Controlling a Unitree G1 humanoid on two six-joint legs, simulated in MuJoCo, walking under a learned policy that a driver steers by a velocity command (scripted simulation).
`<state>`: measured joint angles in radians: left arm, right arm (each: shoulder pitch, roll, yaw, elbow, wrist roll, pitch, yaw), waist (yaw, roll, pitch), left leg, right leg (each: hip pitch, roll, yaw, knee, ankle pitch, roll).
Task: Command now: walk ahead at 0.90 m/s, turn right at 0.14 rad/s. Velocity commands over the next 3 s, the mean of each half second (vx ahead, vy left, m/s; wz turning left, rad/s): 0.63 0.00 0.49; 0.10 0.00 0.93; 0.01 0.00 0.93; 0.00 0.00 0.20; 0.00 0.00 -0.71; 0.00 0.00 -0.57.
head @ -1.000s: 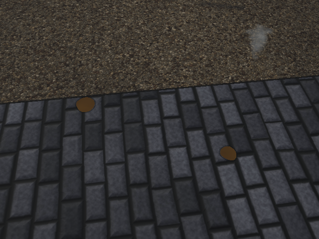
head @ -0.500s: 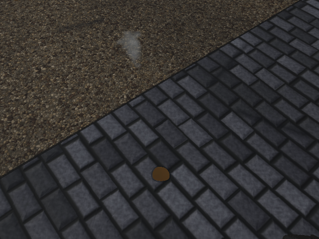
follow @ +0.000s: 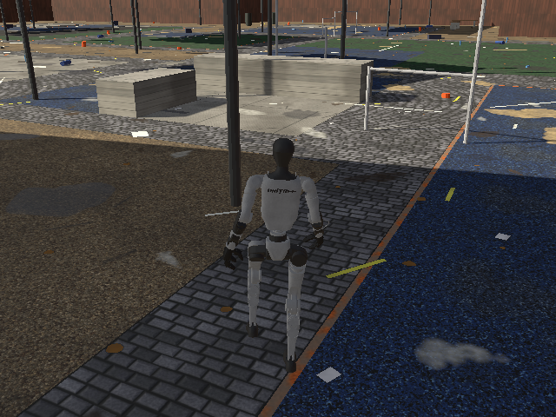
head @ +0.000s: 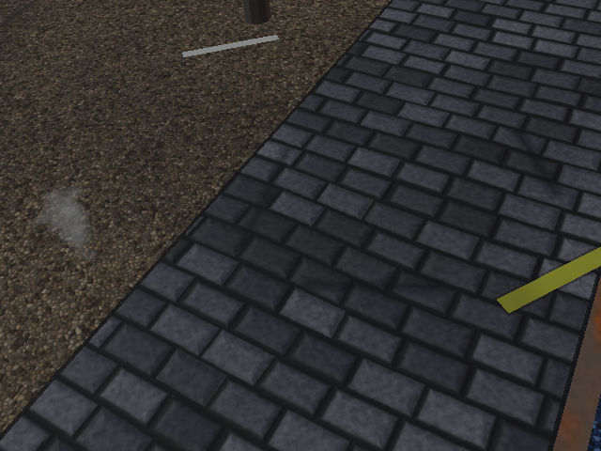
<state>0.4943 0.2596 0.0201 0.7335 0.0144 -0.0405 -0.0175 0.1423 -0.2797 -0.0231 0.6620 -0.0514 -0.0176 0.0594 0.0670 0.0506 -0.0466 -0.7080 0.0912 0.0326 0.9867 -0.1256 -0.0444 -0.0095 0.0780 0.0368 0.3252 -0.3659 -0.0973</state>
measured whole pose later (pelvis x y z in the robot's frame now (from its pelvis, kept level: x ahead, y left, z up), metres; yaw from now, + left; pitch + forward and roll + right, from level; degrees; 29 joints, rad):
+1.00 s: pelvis +0.51 +0.03 +0.00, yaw +50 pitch +0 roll -2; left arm 0.13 0.31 0.08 0.68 0.02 0.00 0.04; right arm 0.13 -0.32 -0.07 0.59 0.02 0.08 -0.01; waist 0.02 0.01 0.10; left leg -0.50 0.10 0.01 0.92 -0.34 -0.05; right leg -0.32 -0.04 -0.18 0.41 -0.09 -0.03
